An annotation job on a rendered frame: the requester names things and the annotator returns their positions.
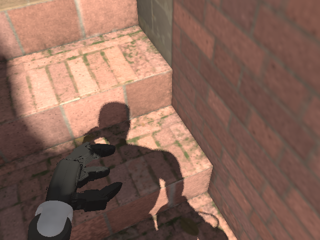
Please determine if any left robot forearm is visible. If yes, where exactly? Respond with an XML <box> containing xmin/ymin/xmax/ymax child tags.
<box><xmin>27</xmin><ymin>200</ymin><xmax>73</xmax><ymax>240</ymax></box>

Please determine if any robot left hand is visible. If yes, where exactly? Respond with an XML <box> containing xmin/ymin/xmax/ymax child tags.
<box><xmin>45</xmin><ymin>142</ymin><xmax>123</xmax><ymax>212</ymax></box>

